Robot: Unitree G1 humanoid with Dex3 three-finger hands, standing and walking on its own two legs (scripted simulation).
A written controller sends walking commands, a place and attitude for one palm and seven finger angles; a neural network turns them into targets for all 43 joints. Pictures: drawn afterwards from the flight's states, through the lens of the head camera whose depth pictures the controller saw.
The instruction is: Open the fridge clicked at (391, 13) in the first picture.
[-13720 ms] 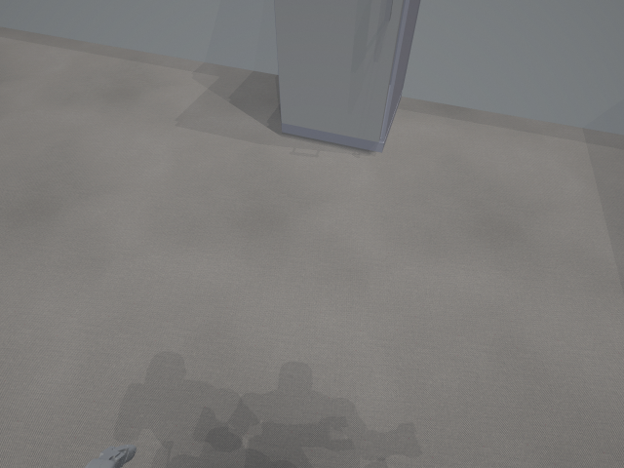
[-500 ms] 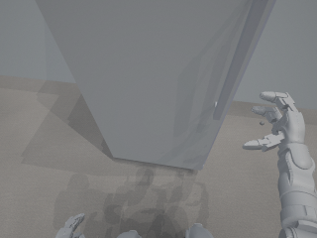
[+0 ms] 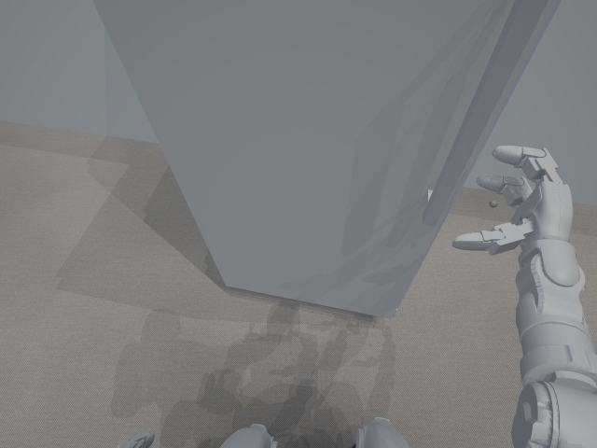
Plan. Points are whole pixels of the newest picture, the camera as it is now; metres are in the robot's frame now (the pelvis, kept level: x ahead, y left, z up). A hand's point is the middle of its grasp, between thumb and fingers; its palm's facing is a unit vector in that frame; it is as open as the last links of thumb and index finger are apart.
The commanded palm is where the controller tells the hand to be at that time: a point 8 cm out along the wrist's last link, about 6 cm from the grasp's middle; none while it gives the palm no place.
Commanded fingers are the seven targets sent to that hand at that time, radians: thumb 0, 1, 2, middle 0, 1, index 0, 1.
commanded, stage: move the hooked fingers beside the handle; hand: right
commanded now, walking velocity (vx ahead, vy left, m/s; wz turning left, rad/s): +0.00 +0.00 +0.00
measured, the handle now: (466, 126) +0.50 -0.15 +0.15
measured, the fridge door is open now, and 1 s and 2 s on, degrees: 0 0 0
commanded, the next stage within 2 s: feel for the door with the fingertips in 0.72 s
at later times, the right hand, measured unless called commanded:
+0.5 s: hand (499, 207) +0.44 -0.21 +0.07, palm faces +0.10 +0.99 +0.02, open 14.0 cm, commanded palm +0.41 -0.25 +0.08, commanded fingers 0.00 0.50 -0.30 0.30 1.20 0.30 1.20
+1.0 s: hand (484, 205) +0.44 -0.19 +0.08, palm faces +0.08 +1.00 +0.02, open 14.0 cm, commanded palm +0.41 -0.23 +0.08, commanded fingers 0.00 0.50 -0.30 0.30 1.20 0.30 1.20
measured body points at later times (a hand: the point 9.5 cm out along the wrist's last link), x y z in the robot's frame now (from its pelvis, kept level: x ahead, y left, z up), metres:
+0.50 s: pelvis +0.00 +0.00 +0.00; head +0.08 -0.02 +0.44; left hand +0.07 +0.26 -0.11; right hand +0.43 -0.26 +0.07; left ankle -0.02 +0.13 -0.68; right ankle +0.06 -0.12 -0.68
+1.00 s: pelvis +0.01 -0.01 +0.00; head +0.08 -0.02 +0.44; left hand +0.08 +0.25 -0.11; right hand +0.43 -0.25 +0.08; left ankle -0.02 +0.13 -0.68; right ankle +0.06 -0.12 -0.68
